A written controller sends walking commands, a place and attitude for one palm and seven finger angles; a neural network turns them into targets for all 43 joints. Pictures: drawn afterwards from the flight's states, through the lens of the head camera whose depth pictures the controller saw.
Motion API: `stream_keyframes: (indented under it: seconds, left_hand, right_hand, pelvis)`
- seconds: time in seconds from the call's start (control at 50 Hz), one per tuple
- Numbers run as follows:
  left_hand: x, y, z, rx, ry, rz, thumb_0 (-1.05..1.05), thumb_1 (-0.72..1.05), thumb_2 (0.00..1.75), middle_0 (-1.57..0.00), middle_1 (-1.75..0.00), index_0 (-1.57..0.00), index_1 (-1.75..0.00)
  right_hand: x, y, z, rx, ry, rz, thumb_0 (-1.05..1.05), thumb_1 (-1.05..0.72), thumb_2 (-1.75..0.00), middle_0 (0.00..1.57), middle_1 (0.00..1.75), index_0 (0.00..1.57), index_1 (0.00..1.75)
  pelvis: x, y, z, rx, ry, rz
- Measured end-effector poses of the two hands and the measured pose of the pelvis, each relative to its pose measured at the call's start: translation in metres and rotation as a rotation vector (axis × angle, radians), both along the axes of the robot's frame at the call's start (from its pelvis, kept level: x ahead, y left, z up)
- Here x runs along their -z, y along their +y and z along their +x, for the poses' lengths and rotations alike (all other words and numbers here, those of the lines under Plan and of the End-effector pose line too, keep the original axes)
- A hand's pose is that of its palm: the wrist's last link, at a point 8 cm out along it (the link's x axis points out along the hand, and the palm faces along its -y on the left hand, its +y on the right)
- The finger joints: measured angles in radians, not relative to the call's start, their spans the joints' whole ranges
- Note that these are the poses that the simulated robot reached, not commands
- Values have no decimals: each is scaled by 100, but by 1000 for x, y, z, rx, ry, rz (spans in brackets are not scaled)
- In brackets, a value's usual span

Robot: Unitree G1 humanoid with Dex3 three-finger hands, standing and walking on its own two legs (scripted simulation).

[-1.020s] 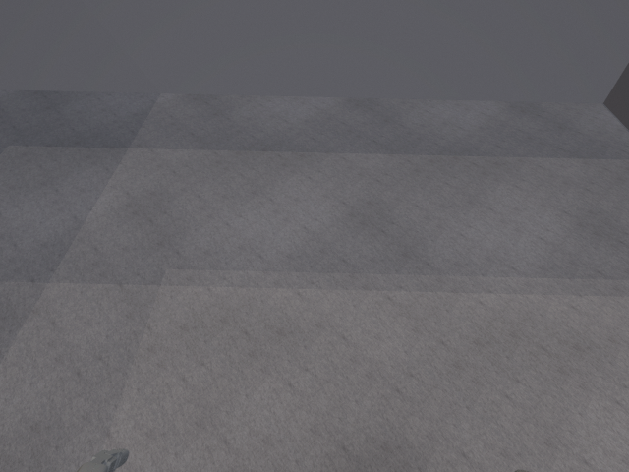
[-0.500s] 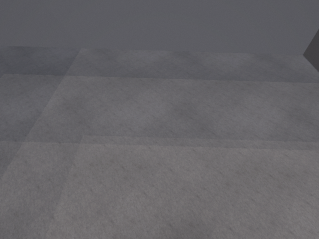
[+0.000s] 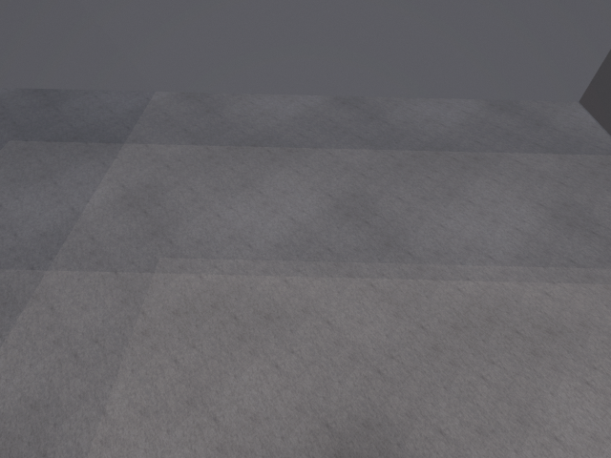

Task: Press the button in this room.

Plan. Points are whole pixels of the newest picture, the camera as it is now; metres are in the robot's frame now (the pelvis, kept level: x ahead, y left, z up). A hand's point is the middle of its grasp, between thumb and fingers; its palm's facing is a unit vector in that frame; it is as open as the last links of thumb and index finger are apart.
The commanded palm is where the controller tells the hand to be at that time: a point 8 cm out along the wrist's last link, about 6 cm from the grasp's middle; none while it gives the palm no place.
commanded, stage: turn or walk to find it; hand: left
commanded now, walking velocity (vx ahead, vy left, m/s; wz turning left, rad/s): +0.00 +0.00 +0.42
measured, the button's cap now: out of the picture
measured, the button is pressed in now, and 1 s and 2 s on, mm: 0 0 0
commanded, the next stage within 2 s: none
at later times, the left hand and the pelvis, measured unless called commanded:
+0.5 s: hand out of the picture +0.03 +0.22 -0.17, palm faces +0.15 -0.96 -0.25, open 7.4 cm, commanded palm none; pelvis -0.02 +0.01 +0.00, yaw +9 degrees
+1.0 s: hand out of the picture -0.11 +0.17 -0.18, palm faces +0.42 -0.88 -0.23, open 7.4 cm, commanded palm none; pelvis -0.05 -0.01 -0.01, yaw +25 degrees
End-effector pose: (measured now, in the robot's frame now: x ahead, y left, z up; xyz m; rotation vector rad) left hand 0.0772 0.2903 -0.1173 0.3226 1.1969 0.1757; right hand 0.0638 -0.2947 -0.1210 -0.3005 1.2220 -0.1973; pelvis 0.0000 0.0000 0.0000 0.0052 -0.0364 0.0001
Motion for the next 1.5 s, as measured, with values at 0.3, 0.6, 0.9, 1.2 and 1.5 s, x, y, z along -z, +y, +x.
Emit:
stream_keyframes:
  seconds: [0.3, 0.6, 0.9, 1.2, 1.5]
  left_hand:
    - [41, -16, -49, -113, 67, -102, 0, 90, 90, -20, -30, -21, -30]
    - [11, -35, -70, -242, -39, -61, 0, 91, 90, -20, -30, -20, -30]
    - [13, -77, -166, -429, 9, -76, 0, 90, 90, -20, -30, -21, -30]
    - [39, -45, -254, -625, 116, -139, 0, 91, 90, -20, -30, -20, -30]
    - [7, -52, -210, -648, -112, -29, 0, 91, 90, -20, -30, -20, -30]
  right_hand:
    - [23, 62, -10, -45, 67, 77, 1, -91, -90, 20, 30, 20, 30]
    - [27, 47, -18, -115, 96, 109, 1, -91, -90, 20, 30, 20, 30]
    - [21, 27, 29, -275, 82, 73, 1, -91, -90, 20, 30, 19, 29]
    - [2, 135, 68, -509, -57, 83, 1, -91, -90, 20, 30, 20, 30]
    - [32, 97, 46, -535, 52, 138, 1, -91, -90, 20, 30, 20, 30]
  pelvis:
    - [17, 18, -8, -77, 23, -4]
    - [8, -11, -32, -217, 57, -20]
    - [6, -28, -41, -379, 27, 15]
    - [9, 9, -67, -496, 17, -23]
    - [12, -24, -69, -617, 30, 2]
